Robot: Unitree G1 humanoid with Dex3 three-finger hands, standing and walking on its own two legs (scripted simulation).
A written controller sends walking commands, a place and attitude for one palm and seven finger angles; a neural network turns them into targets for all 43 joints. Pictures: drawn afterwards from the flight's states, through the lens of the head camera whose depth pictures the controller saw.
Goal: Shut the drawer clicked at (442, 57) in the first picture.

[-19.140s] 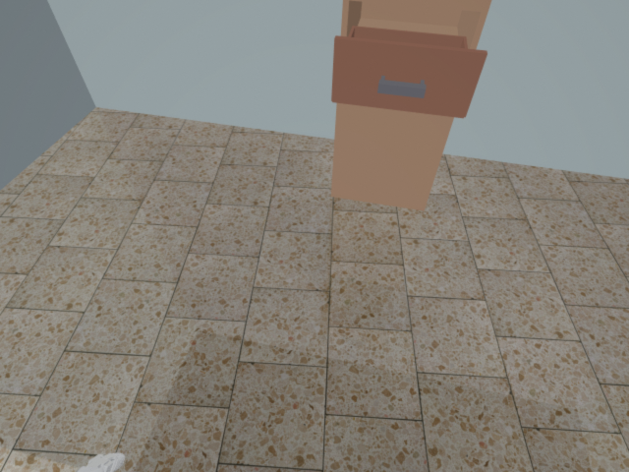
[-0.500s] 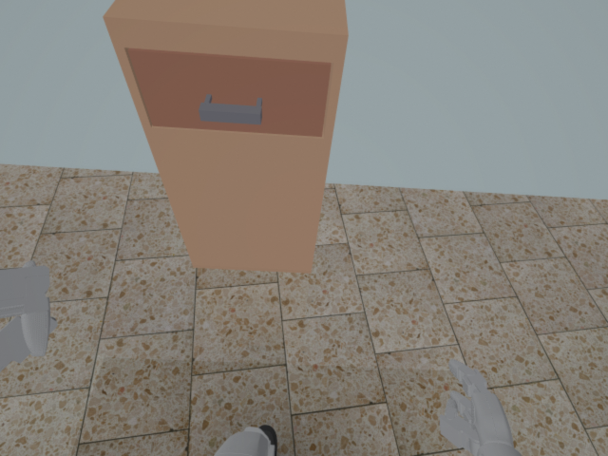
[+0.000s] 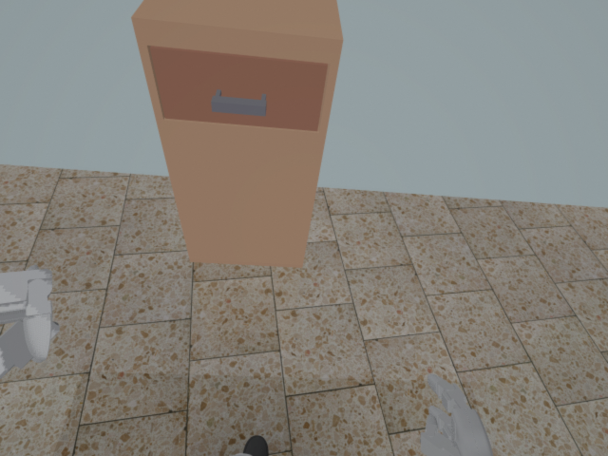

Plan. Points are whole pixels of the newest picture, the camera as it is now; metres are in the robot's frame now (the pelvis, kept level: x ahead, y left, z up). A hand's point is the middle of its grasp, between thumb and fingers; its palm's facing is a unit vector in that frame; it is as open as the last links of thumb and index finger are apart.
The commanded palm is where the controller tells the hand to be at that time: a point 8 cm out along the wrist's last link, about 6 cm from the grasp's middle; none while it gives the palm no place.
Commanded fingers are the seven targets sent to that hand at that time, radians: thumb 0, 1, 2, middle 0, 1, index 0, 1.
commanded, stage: stop stepping back and stand still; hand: left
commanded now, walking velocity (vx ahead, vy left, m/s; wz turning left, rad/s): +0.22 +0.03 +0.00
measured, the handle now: (240, 100) +0.85 +0.22 -0.02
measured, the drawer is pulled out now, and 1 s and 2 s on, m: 0.00 0.00 0.00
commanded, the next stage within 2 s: let the arm hang, fingers relaxed in 0.88 s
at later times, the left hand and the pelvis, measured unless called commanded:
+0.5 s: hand out of the picture +0.11 +0.28 +0.17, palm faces +0.43 -0.82 -0.38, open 3.2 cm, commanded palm +0.07 +0.31 +0.18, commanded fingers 0.00 0.90 0.90 -1.40 -1.60 -1.40 -1.60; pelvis -0.06 +0.03 -0.01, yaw +1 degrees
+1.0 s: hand out of the picture +0.09 +0.32 +0.14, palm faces +0.41 -0.80 -0.44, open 3.2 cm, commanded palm none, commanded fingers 0.00 0.90 0.90 -1.32 -1.51 -1.32 -1.51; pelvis -0.09 +0.06 +0.00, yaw +2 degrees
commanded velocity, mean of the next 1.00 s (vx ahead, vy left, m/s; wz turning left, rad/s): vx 0.06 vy -0.01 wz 0.00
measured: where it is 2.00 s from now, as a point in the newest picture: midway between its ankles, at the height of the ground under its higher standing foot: outside the picture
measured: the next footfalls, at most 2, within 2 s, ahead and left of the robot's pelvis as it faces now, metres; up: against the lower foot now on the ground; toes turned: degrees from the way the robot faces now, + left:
right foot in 0.02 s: -0.06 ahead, -0.07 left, +0.00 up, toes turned +1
left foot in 0.52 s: +0.02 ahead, +0.15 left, +0.00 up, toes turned +2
